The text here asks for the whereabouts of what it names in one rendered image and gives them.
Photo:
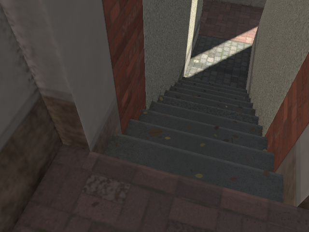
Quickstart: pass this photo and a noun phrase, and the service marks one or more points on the stairs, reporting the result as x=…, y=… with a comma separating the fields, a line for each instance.
x=203, y=131

